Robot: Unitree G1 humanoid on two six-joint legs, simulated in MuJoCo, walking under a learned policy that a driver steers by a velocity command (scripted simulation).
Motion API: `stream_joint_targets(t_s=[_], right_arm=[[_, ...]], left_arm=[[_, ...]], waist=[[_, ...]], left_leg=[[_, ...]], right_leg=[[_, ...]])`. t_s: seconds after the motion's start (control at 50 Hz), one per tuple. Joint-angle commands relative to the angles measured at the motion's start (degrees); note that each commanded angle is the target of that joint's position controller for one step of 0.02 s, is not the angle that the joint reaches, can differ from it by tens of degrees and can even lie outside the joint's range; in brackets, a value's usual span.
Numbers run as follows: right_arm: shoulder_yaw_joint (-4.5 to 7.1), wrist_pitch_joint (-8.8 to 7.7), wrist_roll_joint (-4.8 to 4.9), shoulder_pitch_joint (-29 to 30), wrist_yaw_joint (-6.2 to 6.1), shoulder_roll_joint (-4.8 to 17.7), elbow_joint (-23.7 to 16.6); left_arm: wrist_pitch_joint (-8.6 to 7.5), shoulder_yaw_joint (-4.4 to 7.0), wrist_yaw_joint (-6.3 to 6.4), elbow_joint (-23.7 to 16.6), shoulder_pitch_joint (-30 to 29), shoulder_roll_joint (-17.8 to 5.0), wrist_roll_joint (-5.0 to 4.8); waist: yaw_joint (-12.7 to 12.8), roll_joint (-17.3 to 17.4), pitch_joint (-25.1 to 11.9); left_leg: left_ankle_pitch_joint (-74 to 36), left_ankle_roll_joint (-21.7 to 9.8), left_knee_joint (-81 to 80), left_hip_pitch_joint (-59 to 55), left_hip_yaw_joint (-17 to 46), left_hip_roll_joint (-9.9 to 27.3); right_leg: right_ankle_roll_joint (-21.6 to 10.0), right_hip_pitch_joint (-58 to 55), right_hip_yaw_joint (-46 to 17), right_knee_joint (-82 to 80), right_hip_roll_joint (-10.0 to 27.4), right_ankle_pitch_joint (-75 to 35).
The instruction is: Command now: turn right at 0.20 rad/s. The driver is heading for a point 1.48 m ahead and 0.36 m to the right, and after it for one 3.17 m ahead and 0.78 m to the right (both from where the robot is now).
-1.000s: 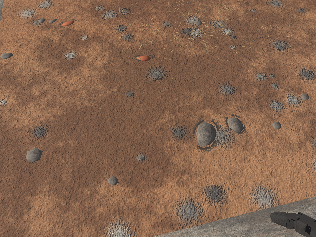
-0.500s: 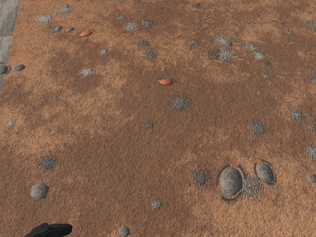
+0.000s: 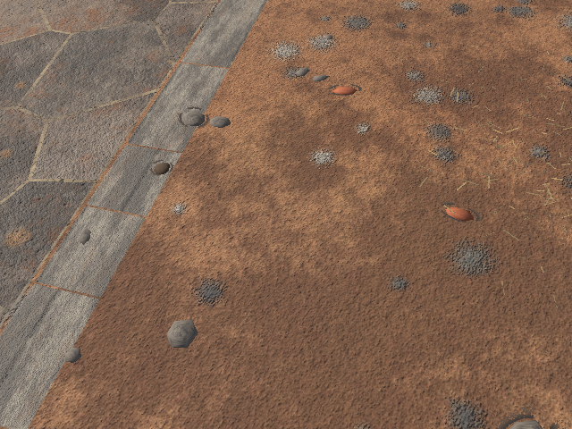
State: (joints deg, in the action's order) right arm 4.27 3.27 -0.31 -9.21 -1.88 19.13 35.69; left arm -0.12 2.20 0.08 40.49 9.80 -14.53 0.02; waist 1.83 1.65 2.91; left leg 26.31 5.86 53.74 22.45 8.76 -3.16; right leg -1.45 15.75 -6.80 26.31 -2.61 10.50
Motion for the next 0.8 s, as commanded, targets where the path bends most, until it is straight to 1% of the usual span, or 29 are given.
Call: stream_joint_targets(t_s=[0.02, 0.04, 0.08, 0.14, 0.16, 0.18, 0.2, 0.22, 0.24, 0.26, 0.28, 0.3, 0.32, 0.36, 0.4, 0.44, 0.5, 0.54, 0.56, 0.58, 0.6, 0.62, 0.64, 0.66, 0.68, 0.7, 0.72, 0.76, 0.8], right_arm=[[0.62, -1.45, 0.77, 2.52, -0.37, 3.06, -4.16], [0.78, -1.66, 1.24, 2.44, -0.47, 3.43, -3.76], [0.94, -2.14, 1.61, 1.65, -0.65, 3.72, -2.87], [1.13, -3.46, 1.87, -0.99, 0.08, 3.49, -0.87], [1.43, -3.82, 1.87, -3.54, 0.43, 3.74, 0.58], [2.02, -3.84, 1.47, -5.14, 0.48, 5.43, 1.5], [2.54, -3.32, 0.27, -3.67, 0.19, 8.5, 0.93], [2.7, -3.27, -2.51, -0.31, 0.72, 9.15, 0.13], [1.87, -3.6, -2.65, 2.71, 0.64, 6.13, -1.11], [1.13, -3.77, -2.02, 5.28, 0.22, 3.36, -1.5], [0.83, -3.84, -1.09, 6.32, -0.18, 2.51, -1.68], [0.62, -3.84, -0.12, 6.5, -0.47, 2.09, -1.41], [0.59, -3.62, -0.06, 5.73, -0.75, 2.41, -1.16], [0.95, -2.93, -0.57, 2.99, -1.13, 3.37, -0.53], [1.38, -2.22, -0.79, 1.12, -1.17, 4.89, 0.05], [2.01, -1.93, -0.57, 0.95, -0.72, 6.88, 0.27], [2.8, -2.19, 0.35, 2.26, 0.37, 8.8, 0.35], [3.22, -2.93, 1.53, 2.54, 1.26, 9.18, 0.75], [3.23, -3.42, 2.24, 1.4, 1.61, 9.13, 1.43], [3.0, -3.79, 3.04, 1.63, 1.92, 8.84, 2.09], [2.28, -4.32, 3.34, -0.3, 2.36, 7.24, 3.48], [0.45, -4.81, 0.45, -0.78, 2.48, 3.45, 2.0], [-0.81, -4.65, -1.19, -1.51, 2.44, 1.16, 1.83], [0.5, -3.59, 0.31, 0.87, 2.39, 5.4, 4.15], [0.2, -2.89, 2.05, 0.51, 2.38, 4.03, 4.31], [0.06, -2.28, 2.28, -0.56, 1.64, 3.38, 5.43], [0.42, -1.52, 1.55, -1.23, 0.86, 4.4, 6.36], [1.53, -0.61, 1.74, -4.8, 0.15, 6.76, 7.22], [2.02, -0.09, 2.2, -5.16, -0.5, 7.02, 6.54]], left_arm=[[0.43, 3.83, 0.08, -3.9, -0.11, -14.23, -0.55], [0.51, 4.04, 0.17, -3.95, 0.63, -14.39, -0.63], [0.51, 4.28, 0.35, -4.17, 0.43, -13.78, -1.4], [1.25, 4.83, 1.25, -4.48, -0.85, -12.85, -2.7], [1.68, 4.94, 1.75, -4.92, -2.03, -12.48, -3.24], [1.96, 4.65, 2.16, -5.17, -1.49, -10.91, -3.24], [2.05, 3.78, 2.01, -5.41, 0.96, -7.04, -2.45], [1.43, 4.72, 1.83, -6.49, 1.45, -9.48, -2.28], [1.27, 5.97, 1.66, -5.32, 3.13, -13.62, -1.43], [1.64, 6.45, 1.5, -4.03, 4.35, -14.05, -1.63], [2.38, 6.23, 1.63, -3.11, 5.49, -12.42, -1.5], [2.88, 5.77, 1.41, -3.24, 5.81, -11.13, -1.35], [3.06, 5.17, 0.97, -4.01, 4.84, -9.84, -1.5], [2.8, 4.2, 0.24, -6.77, 0.4, -8.53, -2.07], [2.59, 3.44, -0.62, -8.87, -2.04, -7.73, -1.95], [2.52, 2.95, -1.39, -10.44, -2.89, -7.24, -1.65], [2.84, 3.08, -2.02, -11.48, -2.18, -7.83, -1.55], [3.67, 3.55, -2.2, -11.96, -1.65, -8.52, -1.57], [3.98, 3.67, -2.11, -12.36, -1.71, -8.44, -1.29], [4.07, 4.12, -1.79, -12.07, 0.69, -8.68, -0.96], [3.85, 4.99, -1.04, -10.87, 5.22, -10.75, -0.4], [3.5, 5.94, 0.38, -10.89, 9.66, -16.48, 0.18], [2.43, 4.86, 0.8, -12.11, 6.06, -16.89, 1.84], [1.35, 2.19, 0.17, -11.29, 5.76, -8.29, 1.86], [0.5, 1.33, -0.22, -9.33, 3.23, -6.6, 1.79], [0.19, 1.72, -0.24, -8.66, -0.21, -7.36, 1.35], [-0.15, 1.71, -0.03, -8.22, -2.9, -7.52, 1.29], [-0.32, 2.28, 0.87, -7.86, -5.29, -9.25, 2.06], [0.11, 2.28, 1.89, -7.27, -5.44, -8.55, 1.98]], waist=[[0.49, -13.56, -4.48], [0.56, -13.64, -5.49], [-0.08, -13.94, -6.85], [-2.2, -12.97, -8.89], [-3.65, -12.19, -9.77], [-3.64, -10.09, -11.2], [-1.52, 3.34, -10.64], [-0.94, 13.59, -6.92], [-0.25, 8.23, -5.65], [0.77, 5.63, -5.35], [1.03, 5.2, -5.14], [0.65, 6.21, -4.18], [0.02, 6.35, -3.4], [-2.77, 6.15, -2.39], [-4.5, 5.83, -2.81], [-4.89, 5.66, -3.13], [-3.99, 5.86, -3.47], [-3.28, 6.36, -3.88], [-3.12, 5.9, -4.33], [-0.78, 4.64, -5.51], [1.73, 0.46, -8.31], [2.26, -11.76, -14.74], [0.75, -19.02, -21.49], [3.75, -7.51, -21.67], [1.31, -8.48, -15.68], [-0.12, -7.31, -11.72], [-0.73, -8.63, -8.32], [-2.28, -10.5, -6.04], [-1.76, -9.77, -4.93]], left_leg=[[1.65, 1.09, -11.45, 0.93, -4.89, -1.3], [0.86, 0.79, -13.87, 0.44, -3.83, -1.67], [-0.78, -0.23, -18.35, -0.61, -2.08, -1.87], [-6.99, -2.49, -29.69, -7.3, -1.59, -2.08], [-13.8, -3.64, -36.07, -13.6, -2.34, -1.03], [-19.03, -5.47, -37.46, -22.42, -0.93, 3.63], [-28.0, -10.76, -36.43, -28.2, 8.62, 15.21], [-41.66, -18.42, -36.02, -22.43, 16.53, 24.36], [-45.72, -19.84, -35.34, -20.86, 12.98, 25.4], [-44.97, -17.53, -34.31, -20.49, 7.29, 21.48], [-44.49, -15.68, -33.16, -21.39, 3.09, 18.26], [-47.92, -15.45, -32.37, -21.98, 0.36, 17.45], [-49.83, -15.85, -32.67, -21.26, -2.24, 16.61], [-48.51, -17.31, -33.78, -22.57, -4.77, 16.59], [-46.72, -18.17, -34.15, -24.42, -5.98, 17.77], [-45.97, -18.43, -34.41, -23.97, -7.74, 19.15], [-46.48, -17.19, -33.44, -21.16, -11.72, 20.04], [-46.83, -15.61, -30.85, -20.75, -13.64, 20.73], [-47.62, -15.06, -28.41, -19.59, -13.06, 20.64], [-49.0, -13.67, -23.63, -17.76, -13.97, 19.43], [-46.2, -10.56, -15.6, -12.85, -16.51, 16.15], [-19.73, -5.64, -1.33, 2.09, -18.51, 11.77], [14.26, -2.55, 10.93, 9.16, -13.28, 6.11], [13.77, -2.13, 13.33, 5.55, -6.39, 9.29], [12.2, -2.64, 10.77, 5.59, -5.79, 9.53], [8.81, -2.32, 7.58, 5.74, -6.1, 9.52], [3.65, -1.27, 7.17, 3.91, -6.19, 8.73], [-1.26, 0.35, 10.82, 2.2, -8.02, 6.61], [-2.31, 1.12, 13.46, 5.88, -8.13, 6.84]], right_leg=[[-9.56, -9.91, -17.68, -6.0, 9.52, -13.93], [-9.88, -11.77, -20.17, -5.89, 10.3, -14.68], [-10.08, -14.06, -24.21, -5.86, 11.14, -16.49], [-8.52, -12.98, -25.89, -4.82, 9.64, -16.81], [-6.75, -9.16, -24.55, -3.89, 8.04, -14.14], [-3.99, -1.64, -21.65, -0.93, 5.49, -7.39], [-0.6, 9.67, -12.2, 10.32, -0.71, 10.07], [2.31, 18.67, -3.89, 19.75, -4.75, 24.72], [4.26, 19.13, -3.52, 29.94, -0.19, 23.33], [4.96, 19.18, -2.61, 34.05, 0.35, 19.79], [5.86, 20.51, -1.75, 37.31, 0.72, 16.4], [6.85, 22.83, -0.79, 40.37, 1.87, 13.71], [7.66, 23.47, 1.27, 40.84, 2.84, 12.1], [8.87, 25.39, 4.65, 37.21, 4.89, 9.17], [9.12, 24.87, 6.08, 32.38, 6.57, 8.42], [8.39, 22.17, 7.46, 27.82, 7.54, 8.2], [6.27, 15.65, 10.46, 21.12, 7.09, 7.38], [4.42, 11.64, 11.89, 16.45, 6.22, 7.42], [3.12, 8.06, 11.66, 12.69, 4.97, 8.37], [1.21, 1.95, 11.53, 5.85, 3.09, 5.32], [-1.34, -9.12, 9.72, -2.9, 1.79, -7.07], [-6.09, -26.57, -6.36, -1.96, 14.88, -35.29], [-19.4, -25.49, -19.9, -1.95, 30.4, -45.39], [-18.58, -19.87, -11.52, -2.81, 26.72, -39.3], [-15.01, -15.14, -4.8, -3.57, 22.3, -30.74], [-11.75, -12.02, -0.97, -5.37, 18.83, -20.36], [-10.68, -7.4, 1.85, -6.95, 17.85, -18.44], [-11.24, -3.4, 5.56, -9.32, 17.54, -17.71], [-11.96, -4.65, 6.28, -11.17, 19.31, -11.96]])
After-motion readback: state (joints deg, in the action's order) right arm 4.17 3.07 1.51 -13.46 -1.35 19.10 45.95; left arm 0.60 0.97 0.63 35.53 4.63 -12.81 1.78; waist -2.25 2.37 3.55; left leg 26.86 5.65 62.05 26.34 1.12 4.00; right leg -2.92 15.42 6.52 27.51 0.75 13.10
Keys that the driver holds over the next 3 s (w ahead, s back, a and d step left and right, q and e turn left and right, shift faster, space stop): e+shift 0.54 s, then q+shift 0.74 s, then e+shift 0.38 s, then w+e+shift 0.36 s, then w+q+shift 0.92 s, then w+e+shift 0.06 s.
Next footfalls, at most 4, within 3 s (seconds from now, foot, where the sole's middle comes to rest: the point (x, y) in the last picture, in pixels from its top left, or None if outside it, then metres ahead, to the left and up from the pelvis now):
0.18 left None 0.02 0.13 -0.78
0.60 right None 0.01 -0.15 -0.78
1.14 left None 0.08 0.08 -0.78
1.74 right None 0.09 -0.13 -0.78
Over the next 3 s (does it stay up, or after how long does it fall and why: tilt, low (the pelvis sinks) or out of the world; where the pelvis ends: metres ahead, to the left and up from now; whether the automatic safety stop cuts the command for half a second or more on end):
stays up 0.99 -0.30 -0.04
